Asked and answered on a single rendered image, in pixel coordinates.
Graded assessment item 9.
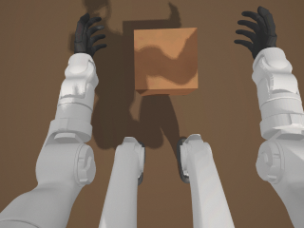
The robot left forearm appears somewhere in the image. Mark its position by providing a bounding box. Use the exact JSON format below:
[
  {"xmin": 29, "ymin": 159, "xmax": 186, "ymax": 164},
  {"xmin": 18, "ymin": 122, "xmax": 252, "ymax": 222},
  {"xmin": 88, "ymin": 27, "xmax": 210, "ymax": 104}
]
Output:
[{"xmin": 35, "ymin": 52, "xmax": 99, "ymax": 181}]

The right robot upper arm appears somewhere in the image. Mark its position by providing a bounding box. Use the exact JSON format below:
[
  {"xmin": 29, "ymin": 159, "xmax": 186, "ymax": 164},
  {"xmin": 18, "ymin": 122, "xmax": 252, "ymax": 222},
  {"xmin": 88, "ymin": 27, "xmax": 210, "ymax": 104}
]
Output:
[{"xmin": 256, "ymin": 139, "xmax": 304, "ymax": 228}]

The robot right forearm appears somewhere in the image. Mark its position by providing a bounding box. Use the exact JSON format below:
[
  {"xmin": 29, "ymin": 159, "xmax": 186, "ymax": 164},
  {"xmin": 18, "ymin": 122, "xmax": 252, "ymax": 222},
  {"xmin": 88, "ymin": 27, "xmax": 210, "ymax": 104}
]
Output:
[{"xmin": 252, "ymin": 47, "xmax": 304, "ymax": 142}]

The left robot upper arm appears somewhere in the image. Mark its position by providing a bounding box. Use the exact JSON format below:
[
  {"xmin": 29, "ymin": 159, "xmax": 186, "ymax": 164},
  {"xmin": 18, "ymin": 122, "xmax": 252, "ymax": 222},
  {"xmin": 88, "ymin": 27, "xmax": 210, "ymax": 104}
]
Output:
[{"xmin": 0, "ymin": 142, "xmax": 96, "ymax": 228}]

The left robot thigh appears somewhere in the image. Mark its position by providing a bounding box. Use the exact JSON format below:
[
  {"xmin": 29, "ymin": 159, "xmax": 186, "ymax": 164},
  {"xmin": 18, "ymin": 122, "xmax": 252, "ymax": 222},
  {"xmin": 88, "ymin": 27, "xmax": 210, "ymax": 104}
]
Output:
[{"xmin": 98, "ymin": 142, "xmax": 144, "ymax": 228}]

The robot left foot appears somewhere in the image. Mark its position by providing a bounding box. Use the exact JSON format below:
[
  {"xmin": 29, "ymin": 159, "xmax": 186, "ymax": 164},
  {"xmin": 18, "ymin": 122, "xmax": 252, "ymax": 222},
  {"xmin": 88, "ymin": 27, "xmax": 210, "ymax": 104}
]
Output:
[{"xmin": 138, "ymin": 141, "xmax": 146, "ymax": 186}]

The robot left hand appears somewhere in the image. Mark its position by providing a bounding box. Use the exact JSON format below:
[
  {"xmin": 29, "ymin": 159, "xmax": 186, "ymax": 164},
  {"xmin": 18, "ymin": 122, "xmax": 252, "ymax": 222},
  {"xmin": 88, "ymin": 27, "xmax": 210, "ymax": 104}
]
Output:
[{"xmin": 74, "ymin": 13, "xmax": 107, "ymax": 59}]

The robot right hand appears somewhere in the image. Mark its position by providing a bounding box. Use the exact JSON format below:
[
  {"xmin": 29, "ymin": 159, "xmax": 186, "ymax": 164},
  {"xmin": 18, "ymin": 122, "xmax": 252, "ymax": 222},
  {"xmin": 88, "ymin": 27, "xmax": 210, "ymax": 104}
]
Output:
[{"xmin": 234, "ymin": 6, "xmax": 277, "ymax": 60}]

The carton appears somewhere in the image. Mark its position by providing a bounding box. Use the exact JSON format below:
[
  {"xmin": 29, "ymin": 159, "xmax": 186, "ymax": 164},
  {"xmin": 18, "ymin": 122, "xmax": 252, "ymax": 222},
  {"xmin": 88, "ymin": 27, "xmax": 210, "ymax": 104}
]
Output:
[{"xmin": 134, "ymin": 28, "xmax": 199, "ymax": 96}]

